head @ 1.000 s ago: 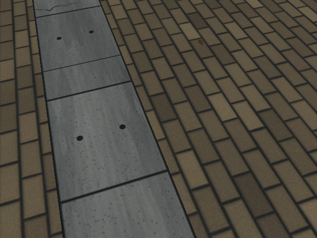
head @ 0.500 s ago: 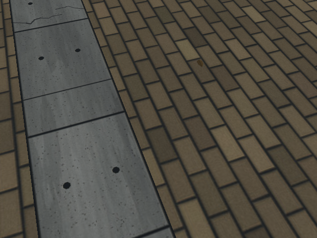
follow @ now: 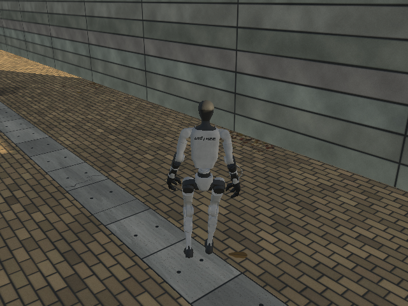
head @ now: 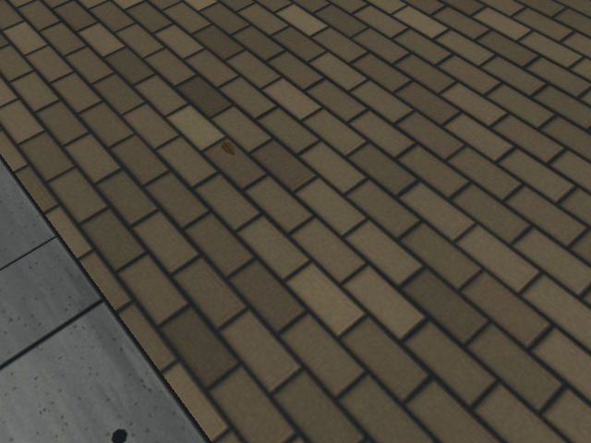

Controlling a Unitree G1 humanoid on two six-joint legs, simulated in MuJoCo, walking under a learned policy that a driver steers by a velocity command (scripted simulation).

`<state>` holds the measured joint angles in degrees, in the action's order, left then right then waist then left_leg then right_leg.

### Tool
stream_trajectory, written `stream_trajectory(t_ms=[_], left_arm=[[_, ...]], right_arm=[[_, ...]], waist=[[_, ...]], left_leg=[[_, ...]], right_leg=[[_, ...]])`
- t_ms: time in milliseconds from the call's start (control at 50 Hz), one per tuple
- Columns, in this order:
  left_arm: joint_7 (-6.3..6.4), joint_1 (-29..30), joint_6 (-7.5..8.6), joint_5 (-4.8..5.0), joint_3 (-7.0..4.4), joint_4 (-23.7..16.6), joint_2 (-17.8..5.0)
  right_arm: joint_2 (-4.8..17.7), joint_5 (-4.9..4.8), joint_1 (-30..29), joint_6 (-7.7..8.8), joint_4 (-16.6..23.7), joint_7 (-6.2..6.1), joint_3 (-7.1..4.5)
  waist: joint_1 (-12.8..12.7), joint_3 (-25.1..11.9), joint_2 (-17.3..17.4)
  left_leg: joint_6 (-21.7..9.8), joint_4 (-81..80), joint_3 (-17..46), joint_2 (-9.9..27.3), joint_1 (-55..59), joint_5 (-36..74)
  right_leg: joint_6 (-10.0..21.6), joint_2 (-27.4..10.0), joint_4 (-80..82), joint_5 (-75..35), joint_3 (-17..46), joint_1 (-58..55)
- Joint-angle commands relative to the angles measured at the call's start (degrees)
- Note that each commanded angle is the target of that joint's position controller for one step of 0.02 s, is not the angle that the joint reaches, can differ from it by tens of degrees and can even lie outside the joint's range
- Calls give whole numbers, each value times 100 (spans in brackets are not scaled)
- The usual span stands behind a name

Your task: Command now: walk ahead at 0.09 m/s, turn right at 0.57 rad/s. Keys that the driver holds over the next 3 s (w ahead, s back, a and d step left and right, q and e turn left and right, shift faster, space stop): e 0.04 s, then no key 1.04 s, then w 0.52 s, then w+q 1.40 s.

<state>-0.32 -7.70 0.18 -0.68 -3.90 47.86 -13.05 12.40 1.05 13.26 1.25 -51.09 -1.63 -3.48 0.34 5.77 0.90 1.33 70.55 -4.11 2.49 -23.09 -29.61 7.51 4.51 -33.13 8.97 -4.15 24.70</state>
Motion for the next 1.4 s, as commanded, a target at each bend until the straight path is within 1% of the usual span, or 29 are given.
stream_trajectory(t_ms=[20,60,100,200,260,360,420,440,460,480,500,520,540,560,580,620,680,760,1080,1100,1140,1160,1180,1200,1220,1240,1300,1360,1400], left_arm=[[122,-309,-68,75,-164,-296,-613],[88,-350,-3,-7,-175,-318,-697],[70,-414,47,-30,-196,-323,-801],[93,-588,-21,-47,-155,-283,-775],[107,-636,-57,-72,-136,-239,-783],[99,-581,-97,-126,-86,-140,-738],[134,-558,-149,-53,-51,-35,-710],[154,-634,-151,-15,-27,8,-647],[152,-768,-117,26,49,8,-397],[133,-825,-78,127,87,5,-221],[124,-532,-62,30,56,66,-405],[93,-530,-47,-14,81,121,-327],[79,-520,-32,-24,101,188,-293],[78,-483,-19,-46,97,227,-366],[85,-338,9,-77,92,241,-461],[93,-606,46,-11,99,474,-492],[132,-659,27,15,138,748,-373],[180,-645,33,21,167,994,-355],[261,-793,-3,34,269,1645,-236],[261,-834,-12,29,282,1677,-198],[244,-768,-43,3,241,1627,-273],[214,-662,-46,-31,225,1556,-272],[170,-462,-24,-62,230,1439,-217],[121,-301,22,-122,258,1316,-99],[83,-131,82,-157,259,1192,-85],[54,-9,143,-149,231,1088,-152],[-43,131,309,-95,165,888,-229],[-109,146,368,-24,124,721,-176],[-99,-757,380,12,72,975,-110]], right_arm=[[587,143,342,-112,388,-23,-129],[475,126,520,-248,340,-16,-106],[425,79,515,-302,340,-9,-92],[533,60,39,-403,468,-20,-111],[515,28,-78,-406,489,-21,-92],[453,-49,131,-340,393,-60,-42],[348,-81,644,-262,189,-105,-3],[377,-52,738,-207,142,-121,8],[613,47,662,-143,192,-145,-6],[923,62,307,-99,335,-126,-29],[621,58,-124,-43,343,-68,60],[452,38,-337,20,352,-48,127],[494,27,-326,49,274,-46,124],[595,14,-215,60,218,-56,105],[579,-19,90,77,134,-52,109],[557,-55,313,60,12,-30,112],[468,-37,369,-1,-152,-45,134],[450,-39,425,-8,-335,-41,136],[240,-35,615,-34,-972,-84,278],[230,-21,698,-35,-1019,-78,284],[453,9,835,-73,-1061,-58,188],[550,4,933,-99,-1062,-49,145],[616,-16,1142,-109,-1100,-49,108],[684,-21,1243,-99,-1148,-60,65],[652,-4,1318,-63,-1175,-61,48],[633,37,1383,-10,-1190,-48,36],[644,57,1421,151,-1195,-8,-10],[673,50,1363,240,-1174,22,-34],[704,-13,1058,268,-1088,54,-36]], waist=[[12,-823,-321],[81,-1062,-275],[72,-1182,-300],[-149,-1019,-616],[-224,-895,-673],[-214,-763,-714],[8,-706,-587],[33,-647,-446],[-109,-688,114],[-303,-598,731],[-285,-289,694],[-377,-359,687],[-383,-376,694],[-346,-384,725],[-164,-446,645],[-144,-547,359],[-127,-296,29],[-77,-352,-121],[-88,-293,-27],[-70,-391,-12],[4,-192,225],[91,18,464],[202,288,640],[239,582,767],[277,784,694],[280,837,549],[222,657,374],[115,442,519],[-372,201,383]], left_leg=[[47,-88,552,210,-824,598],[52,-272,526,87,-562,772],[61,-538,549,62,-523,908],[99,-1313,628,55,-683,1034],[63,-1869,621,-17,-520,899],[-158,-2903,452,-277,300,445],[-398,-4516,309,-406,1188,1047],[-491,-5261,491,-276,1618,1554],[-643,-5737,1315,446,1885,1335],[-1022,-6023,2376,1322,1517,1350],[-1174,-6007,2261,1510,593,1768],[-1017,-5910,1919,1221,484,1924],[-806,-5801,1608,933,601,1913],[-651,-5690,1425,722,792,2025],[-580,-5607,1395,614,812,2169],[-536,-5592,1281,447,1023,1928],[-540,-5503,1174,378,1196,1808],[-548,-5409,1091,323,1383,2013],[-519,-5375,1016,264,1465,2241],[-537,-5447,1016,226,1498,1703],[-730,-5561,1235,207,1400,17],[-924,-5771,1627,404,1380,-858],[-1158,-6119,2116,755,1433,-1488],[-1401,-6383,2548,1187,1467,-1723],[-1575,-6526,2806,1478,1468,-1540],[-1658,-6559,2876,1575,1678,-1134],[-1565,-6351,2322,1364,2281,185],[-1403,-6053,1749,1134,1903,1243],[-1158,-5355,1222,825,929,2018]], right_leg=[[911,-1594,1629,-1927,2101,-1140],[776,-1435,1617,-2105,1946,-1051],[677,-1380,1665,-1928,1879,-1067],[453,-1324,2042,98,2149,-1212],[432,-1363,2170,815,2325,-1267],[508,-1385,2090,813,2411,-1079],[326,-1316,1872,608,2416,-888],[92,-1187,1773,695,2344,-633],[-204,-923,1375,912,2066,-353],[-450,-185,923,945,1281,-246],[-463,-182,578,888,1007,-853],[-447,-273,632,539,1048,-1300],[-448,-290,872,120,1078,-1428],[-460,-339,1087,-246,1108,-1488],[-479,-482,1220,-534,1238,-1680],[-469,-643,1290,-602,1319,-1712],[-442,-678,1446,-503,1382,-1491],[-441,-728,1511,-653,1419,-1524],[-413,-799,1461,-817,1381,-1671],[-398,-736,1457,-344,1341,-1686],[-294,-408,1007,1062,1087,-1215],[-262,-222,611,1662,904,-708],[-274,-98,131,1762,643,-156],[-304,-169,-326,1560,348,241],[-322,-402,-727,1412,291,558],[-336,-531,-1028,1476,330,907],[-405,-706,-995,1379,278,1196],[-398,-544,-380,1009,-4,254],[-338,-195,366,453,-272,-1542]])
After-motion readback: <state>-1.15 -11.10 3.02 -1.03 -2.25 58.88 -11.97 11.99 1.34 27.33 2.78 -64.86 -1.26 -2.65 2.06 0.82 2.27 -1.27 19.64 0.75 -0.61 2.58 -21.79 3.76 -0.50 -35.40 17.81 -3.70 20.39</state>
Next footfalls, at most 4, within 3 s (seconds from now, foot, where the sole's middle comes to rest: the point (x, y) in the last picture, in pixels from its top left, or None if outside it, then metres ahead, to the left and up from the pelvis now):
0.46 left None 0.07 0.14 -0.76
1.42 right None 0.22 -0.11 -0.76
1.92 left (315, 375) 0.57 0.01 -0.76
2.48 right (350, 243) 0.93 -0.09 -0.76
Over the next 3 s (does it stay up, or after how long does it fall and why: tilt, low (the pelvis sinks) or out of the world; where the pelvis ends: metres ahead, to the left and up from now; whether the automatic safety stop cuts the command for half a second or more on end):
stays up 0.97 0.08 0.00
